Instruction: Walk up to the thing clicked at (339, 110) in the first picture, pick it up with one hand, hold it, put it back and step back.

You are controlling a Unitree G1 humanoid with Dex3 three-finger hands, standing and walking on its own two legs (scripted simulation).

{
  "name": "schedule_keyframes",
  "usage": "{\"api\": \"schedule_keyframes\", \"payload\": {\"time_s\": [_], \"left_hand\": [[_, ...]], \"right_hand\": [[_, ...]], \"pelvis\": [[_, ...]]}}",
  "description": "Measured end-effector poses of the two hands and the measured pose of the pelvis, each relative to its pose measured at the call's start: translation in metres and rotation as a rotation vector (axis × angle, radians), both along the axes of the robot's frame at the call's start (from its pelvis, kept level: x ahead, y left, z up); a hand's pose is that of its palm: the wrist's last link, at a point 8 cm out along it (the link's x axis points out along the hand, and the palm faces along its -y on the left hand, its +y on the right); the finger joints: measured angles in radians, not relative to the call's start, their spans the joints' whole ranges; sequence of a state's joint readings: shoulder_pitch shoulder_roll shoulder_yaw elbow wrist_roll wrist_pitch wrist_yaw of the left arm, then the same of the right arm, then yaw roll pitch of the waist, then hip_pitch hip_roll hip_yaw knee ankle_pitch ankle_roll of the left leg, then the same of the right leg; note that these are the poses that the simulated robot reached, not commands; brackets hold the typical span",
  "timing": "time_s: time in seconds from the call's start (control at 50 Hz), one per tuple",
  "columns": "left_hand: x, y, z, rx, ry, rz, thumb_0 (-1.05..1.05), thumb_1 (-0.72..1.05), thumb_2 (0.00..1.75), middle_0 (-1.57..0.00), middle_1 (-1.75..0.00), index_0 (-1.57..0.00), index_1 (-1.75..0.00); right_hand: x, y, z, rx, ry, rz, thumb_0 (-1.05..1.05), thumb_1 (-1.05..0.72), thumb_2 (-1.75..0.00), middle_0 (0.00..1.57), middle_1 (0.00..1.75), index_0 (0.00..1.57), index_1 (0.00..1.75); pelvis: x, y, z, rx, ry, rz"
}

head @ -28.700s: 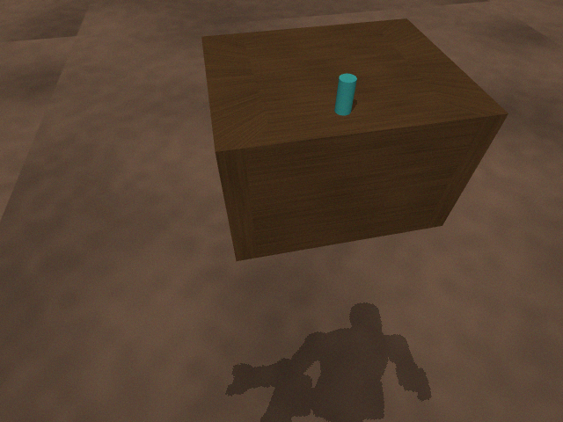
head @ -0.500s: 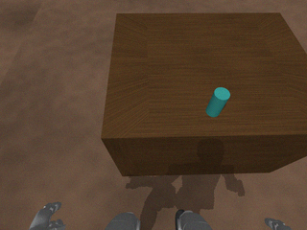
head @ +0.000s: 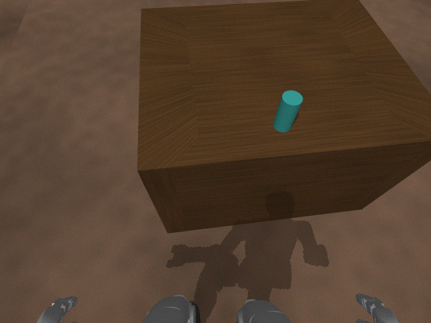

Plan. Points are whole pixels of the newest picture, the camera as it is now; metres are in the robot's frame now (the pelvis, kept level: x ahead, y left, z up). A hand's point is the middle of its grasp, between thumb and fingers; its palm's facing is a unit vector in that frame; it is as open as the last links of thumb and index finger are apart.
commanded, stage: step back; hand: right
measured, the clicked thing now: (286, 112) +0.62 -0.17 -0.10
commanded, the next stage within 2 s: none
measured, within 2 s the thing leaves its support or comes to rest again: neither
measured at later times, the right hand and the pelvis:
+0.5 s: hand out of the picture -0.02 -0.32 -0.15, palm faces -0.15 +0.90 -0.42, open 7.4 cm; pelvis -0.13 -0.05 +0.00, yaw +6 degrees
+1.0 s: hand out of the picture -0.14 -0.37 -0.15, palm faces -0.08 +0.92 -0.38, open 7.4 cm; pelvis -0.30 -0.11 -0.01, yaw +3 degrees
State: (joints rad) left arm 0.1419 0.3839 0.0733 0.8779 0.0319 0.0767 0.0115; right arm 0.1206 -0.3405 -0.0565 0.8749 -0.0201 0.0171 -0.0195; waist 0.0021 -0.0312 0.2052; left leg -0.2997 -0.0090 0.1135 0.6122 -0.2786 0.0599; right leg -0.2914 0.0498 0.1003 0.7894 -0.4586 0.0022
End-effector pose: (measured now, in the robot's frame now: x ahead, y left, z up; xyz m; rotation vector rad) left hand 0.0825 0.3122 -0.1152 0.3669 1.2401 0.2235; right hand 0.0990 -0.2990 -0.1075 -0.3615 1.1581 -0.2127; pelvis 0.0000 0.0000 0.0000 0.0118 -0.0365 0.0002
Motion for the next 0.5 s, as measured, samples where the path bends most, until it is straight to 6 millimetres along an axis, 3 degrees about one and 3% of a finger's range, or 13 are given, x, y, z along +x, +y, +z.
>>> {"api": "schedule_keyframes", "payload": {"time_s": [0.12, 0.28, 0.38, 0.5], "left_hand": [[-0.023, -0.024, 0.016, 0.025, -0.046, -0.008, 0.00, 0.91, 0.89, -0.20, -0.30, -0.20, -0.30], [-0.052, -0.051, 0.035, 0.027, -0.106, 0.011, 0.00, 0.91, 0.89, -0.20, -0.30, -0.20, -0.30], [-0.069, -0.061, 0.031, 0.015, -0.161, 0.013, 0.00, 0.91, 0.89, -0.20, -0.30, -0.20, -0.30], [-0.110, -0.060, 0.011, -0.024, -0.191, 0.039, 0.00, 0.90, 0.89, -0.20, -0.30, -0.20, -0.30]], "right_hand": [[-0.014, -0.024, -0.013, 0.045, -0.033, -0.003, 0.00, -0.90, -0.90, 0.21, 0.30, 0.20, 0.30], [-0.046, -0.053, 0.001, 0.019, -0.001, 0.038, 0.00, -0.91, -0.90, 0.21, 0.30, 0.20, 0.30], [-0.076, -0.064, -0.002, -0.026, 0.034, 0.073, 0.00, -0.91, -0.90, 0.20, 0.30, 0.20, 0.30], [-0.115, -0.058, -0.003, -0.041, 0.047, 0.117, 0.00, -0.91, -0.90, 0.20, 0.30, 0.20, 0.30]], "pelvis": [[-0.025, -0.024, -0.003, -0.023, -0.018, 0.007], [-0.059, -0.045, 0.012, 0.037, 0.025, 0.017], [-0.088, -0.050, 0.006, 0.017, 0.023, 0.056], [-0.131, -0.051, -0.005, 0.001, -0.003, 0.109]]}}
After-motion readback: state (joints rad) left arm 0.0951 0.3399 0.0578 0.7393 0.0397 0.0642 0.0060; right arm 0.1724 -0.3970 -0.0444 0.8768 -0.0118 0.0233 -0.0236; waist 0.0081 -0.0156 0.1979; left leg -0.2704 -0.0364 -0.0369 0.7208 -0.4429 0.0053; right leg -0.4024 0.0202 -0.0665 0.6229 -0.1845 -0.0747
